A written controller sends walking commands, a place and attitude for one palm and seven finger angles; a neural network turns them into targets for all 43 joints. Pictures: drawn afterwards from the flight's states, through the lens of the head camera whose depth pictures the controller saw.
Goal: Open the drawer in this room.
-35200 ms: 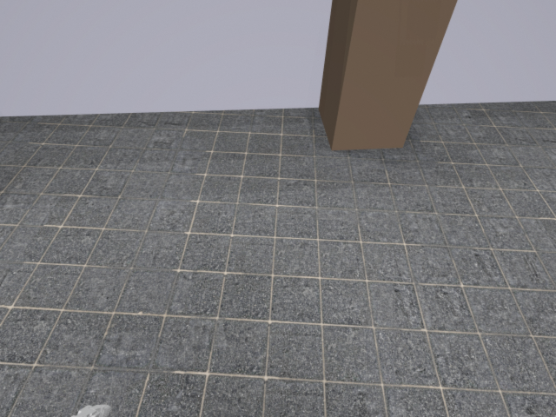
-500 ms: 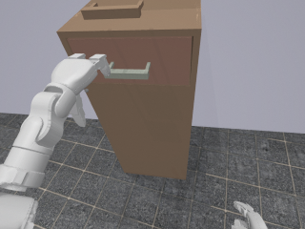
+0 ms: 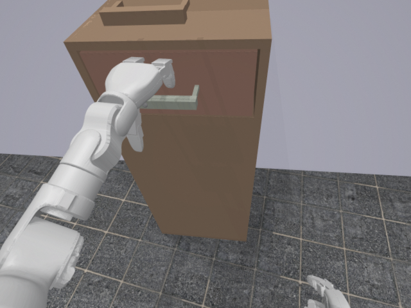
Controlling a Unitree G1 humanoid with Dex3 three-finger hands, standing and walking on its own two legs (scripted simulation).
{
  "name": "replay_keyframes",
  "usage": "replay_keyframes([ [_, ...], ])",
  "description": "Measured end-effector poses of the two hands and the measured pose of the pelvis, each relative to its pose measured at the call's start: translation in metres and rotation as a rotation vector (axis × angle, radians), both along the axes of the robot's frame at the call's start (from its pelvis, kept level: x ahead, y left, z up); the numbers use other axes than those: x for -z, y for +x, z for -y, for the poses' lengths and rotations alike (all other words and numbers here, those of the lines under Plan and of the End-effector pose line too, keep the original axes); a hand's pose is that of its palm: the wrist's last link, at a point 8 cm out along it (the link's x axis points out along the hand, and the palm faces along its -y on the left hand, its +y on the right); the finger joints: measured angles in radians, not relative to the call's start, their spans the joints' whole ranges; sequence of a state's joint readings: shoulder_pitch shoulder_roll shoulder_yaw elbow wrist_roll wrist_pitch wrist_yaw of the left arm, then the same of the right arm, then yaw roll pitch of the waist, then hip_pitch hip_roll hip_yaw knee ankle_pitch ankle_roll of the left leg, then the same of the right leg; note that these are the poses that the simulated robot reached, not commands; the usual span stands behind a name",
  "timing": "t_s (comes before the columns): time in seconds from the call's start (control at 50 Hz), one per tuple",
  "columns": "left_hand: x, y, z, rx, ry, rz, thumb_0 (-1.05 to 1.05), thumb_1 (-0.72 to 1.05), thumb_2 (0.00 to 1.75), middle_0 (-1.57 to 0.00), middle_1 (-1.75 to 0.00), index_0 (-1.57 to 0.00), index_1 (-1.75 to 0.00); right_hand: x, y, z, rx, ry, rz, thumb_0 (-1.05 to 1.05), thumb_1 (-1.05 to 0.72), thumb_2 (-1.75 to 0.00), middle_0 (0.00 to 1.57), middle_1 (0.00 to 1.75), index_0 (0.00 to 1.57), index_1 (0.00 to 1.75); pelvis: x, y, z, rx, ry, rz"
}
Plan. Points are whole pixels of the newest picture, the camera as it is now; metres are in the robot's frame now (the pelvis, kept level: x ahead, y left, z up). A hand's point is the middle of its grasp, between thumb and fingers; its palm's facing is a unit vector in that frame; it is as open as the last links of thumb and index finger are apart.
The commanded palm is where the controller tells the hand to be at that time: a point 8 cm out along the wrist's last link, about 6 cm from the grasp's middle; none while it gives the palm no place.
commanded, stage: move the hooked fingers above the handle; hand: left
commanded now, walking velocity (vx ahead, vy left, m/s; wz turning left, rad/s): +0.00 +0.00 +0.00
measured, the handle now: (167, 95) +0.53 +0.13 +0.14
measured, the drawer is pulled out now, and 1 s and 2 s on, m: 0.00 0.00 0.00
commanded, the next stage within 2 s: lower the fingers behind the handle in 1.40 s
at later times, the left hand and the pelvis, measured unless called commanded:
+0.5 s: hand (163, 89) +0.48 +0.12 +0.19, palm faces +0.04 -0.02 -1.00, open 13.8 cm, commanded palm +0.46 +0.14 +0.25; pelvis +0.01 +0.00 +0.00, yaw -1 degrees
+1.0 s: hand (155, 90) +0.47 +0.13 +0.19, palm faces +0.03 +0.00 -1.00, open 13.8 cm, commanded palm +0.46 +0.15 +0.26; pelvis +0.00 -0.01 +0.00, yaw -1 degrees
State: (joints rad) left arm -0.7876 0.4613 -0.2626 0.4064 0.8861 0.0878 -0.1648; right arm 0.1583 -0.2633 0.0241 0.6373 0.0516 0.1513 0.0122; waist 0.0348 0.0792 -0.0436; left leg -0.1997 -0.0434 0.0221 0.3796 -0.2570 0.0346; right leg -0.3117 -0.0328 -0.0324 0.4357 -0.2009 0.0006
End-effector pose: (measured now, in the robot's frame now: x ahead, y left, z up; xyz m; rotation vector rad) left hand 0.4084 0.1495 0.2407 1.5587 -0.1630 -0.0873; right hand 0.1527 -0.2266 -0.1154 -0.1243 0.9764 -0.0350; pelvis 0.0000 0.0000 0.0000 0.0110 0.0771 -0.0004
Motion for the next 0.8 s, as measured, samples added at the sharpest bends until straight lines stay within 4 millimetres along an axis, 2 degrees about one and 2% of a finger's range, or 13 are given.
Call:
replay_keyframes([
  [0.1, -0.003, 0.018, 0.001, -0.023, -0.003, 0.014, 0.00, -0.49, 0.31, -0.32, -1.21, -0.32, -1.20, 0.004, -0.007, 0.003, 0.021, -0.005, -0.035, 0.01, -0.91, -0.90, 0.20, 0.30, 0.19, 0.30, 0.000, 0.005, -0.001, 0.007, 0.000, -0.020],
  [0.22, -0.005, 0.030, -0.001, -0.059, -0.005, 0.009, 0.00, -0.49, 0.31, -0.32, -1.21, -0.32, -1.20, 0.009, -0.016, 0.010, 0.045, -0.007, -0.084, 0.01, -0.91, -0.90, 0.20, 0.30, 0.19, 0.30, 0.001, 0.011, -0.001, 0.010, -0.002, -0.032],
  [0.42, 0.004, 0.041, 0.022, -0.002, -0.003, -0.019, 0.00, -0.49, 0.31, -0.32, -1.21, -0.32, -1.20, 0.011, -0.020, 0.016, 0.061, -0.027, -0.101, 0.01, -0.91, -0.90, 0.20, 0.30, 0.19, 0.30, 0.002, 0.013, 0.000, 0.003, -0.002, -0.044],
  [0.54, -0.003, 0.054, 0.025, -0.015, -0.019, 0.002, 0.00, -0.49, 0.31, -0.33, -1.22, -0.32, -1.20, 0.011, -0.029, 0.019, 0.088, -0.033, -0.103, 0.01, -0.91, -0.90, 0.20, 0.30, 0.19, 0.30, 0.002, 0.012, 0.003, 0.015, 0.000, -0.055],
  [0.68, -0.007, 0.056, 0.017, -0.061, -0.011, 0.003, 0.00, -0.49, 0.31, -0.37, -1.24, -0.33, -1.20, 0.014, -0.046, 0.026, 0.121, -0.032, -0.130, 0.01, -0.91, -0.90, 0.20, 0.30, 0.19, 0.30, 0.002, 0.009, 0.006, 0.029, 0.003, -0.052],
  [0.8, -0.006, 0.045, 0.009, -0.076, 0.015, -0.011, 0.00, -0.49, 0.31, -0.34, -1.22, -0.33, -1.20, 0.014, -0.054, 0.032, 0.127, -0.041, -0.141, 0.01, -0.91, -0.90, 0.20, 0.30, 0.19, 0.30, 0.002, 0.005, 0.008, 0.022, 0.004, -0.042],
])
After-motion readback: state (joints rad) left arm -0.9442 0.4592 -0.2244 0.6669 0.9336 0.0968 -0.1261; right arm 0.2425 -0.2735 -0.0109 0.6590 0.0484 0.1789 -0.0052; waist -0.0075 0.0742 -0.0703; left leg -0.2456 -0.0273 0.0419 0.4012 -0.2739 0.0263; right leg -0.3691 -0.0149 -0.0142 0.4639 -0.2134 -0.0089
